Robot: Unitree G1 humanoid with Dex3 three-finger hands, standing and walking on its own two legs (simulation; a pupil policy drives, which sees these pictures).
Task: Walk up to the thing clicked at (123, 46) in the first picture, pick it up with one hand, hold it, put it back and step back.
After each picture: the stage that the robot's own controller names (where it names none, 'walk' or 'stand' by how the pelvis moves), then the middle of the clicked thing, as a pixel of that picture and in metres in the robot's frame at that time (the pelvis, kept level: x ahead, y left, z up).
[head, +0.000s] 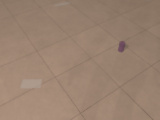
stand; (121, 46) +1.33 -0.43 -0.72
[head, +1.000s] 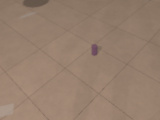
walk; (94, 50) +1.25 -0.02 -0.69
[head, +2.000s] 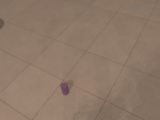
walk; (64, 88) +0.76 +0.25 -0.71
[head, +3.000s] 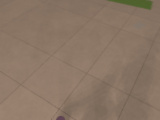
walk; out of the picture +0.47 +0.18 -0.70
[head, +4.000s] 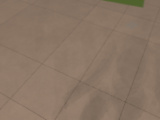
stand; out of the picture +0.34 +0.21 -0.71
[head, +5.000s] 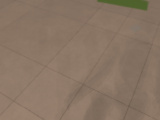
stand; out of the picture +0.33 +0.19 -0.72
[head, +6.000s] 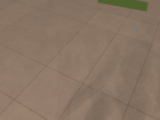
stand; out of the picture +0.35 +0.20 -0.73
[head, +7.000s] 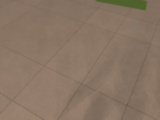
stand; out of the picture +0.33 +0.20 -0.73
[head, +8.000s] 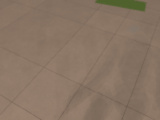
stand; out of the picture +0.33 +0.21 -0.73
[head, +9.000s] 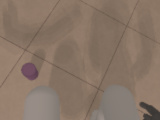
go down; (30, 72) +0.41 +0.22 -0.38
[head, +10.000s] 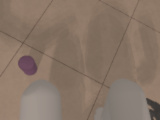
go down; (28, 66) +0.42 +0.23 -0.31
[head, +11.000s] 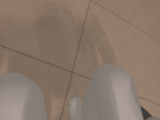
close in; out of the picture +0.41 +0.26 -0.22
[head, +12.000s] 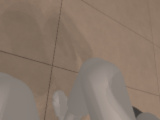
close; out of the picture +0.40 +0.28 -0.22
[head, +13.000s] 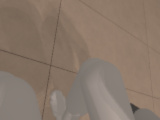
lift; out of the picture +0.40 +0.27 -0.23
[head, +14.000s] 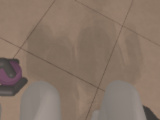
lift; (10, 77) +0.33 +0.25 -0.09
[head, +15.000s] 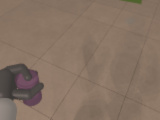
hold; (29, 88) +0.33 +0.18 +0.04
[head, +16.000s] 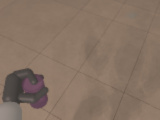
hold; (36, 92) +0.32 +0.17 -0.01
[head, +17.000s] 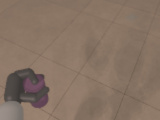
hold; (36, 91) +0.33 +0.17 -0.01
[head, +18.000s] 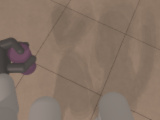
crouch; (23, 60) +0.42 +0.19 -0.09
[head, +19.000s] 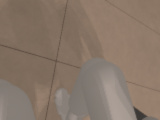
lower; out of the picture +0.43 +0.28 -0.23
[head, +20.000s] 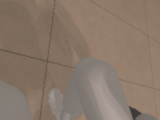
lower; out of the picture +0.43 +0.29 -0.23
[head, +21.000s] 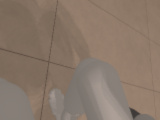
lower; out of the picture +0.42 +0.29 -0.23
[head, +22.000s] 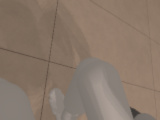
lower; out of the picture +0.43 +0.29 -0.23
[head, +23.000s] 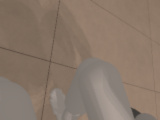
loosen; out of the picture +0.42 +0.28 -0.23
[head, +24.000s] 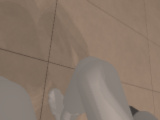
withdraw; out of the picture +0.41 +0.27 -0.23
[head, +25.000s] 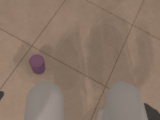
walk; (37, 65) +0.45 +0.21 -0.32
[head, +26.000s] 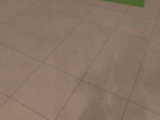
stand; out of the picture +0.37 +0.17 -0.66
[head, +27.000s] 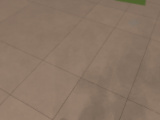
stand; out of the picture +0.38 +0.19 -0.67
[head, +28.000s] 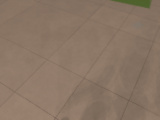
stand; out of the picture +0.39 +0.18 -0.70
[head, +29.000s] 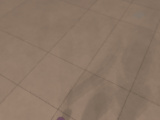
walk; out of the picture +0.40 +0.18 -0.71
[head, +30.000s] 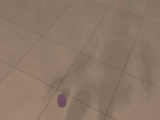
walk; (61, 101) +0.52 +0.12 -0.71
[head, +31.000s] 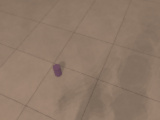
walk; (57, 70) +0.81 +0.28 -0.69
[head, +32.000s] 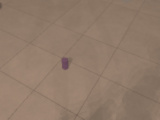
stand; (65, 63) +1.02 +0.19 -0.71
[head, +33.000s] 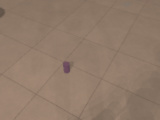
stand; (66, 67) +1.03 +0.18 -0.72
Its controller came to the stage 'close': yes
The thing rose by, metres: 0.71
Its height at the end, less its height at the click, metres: +0.00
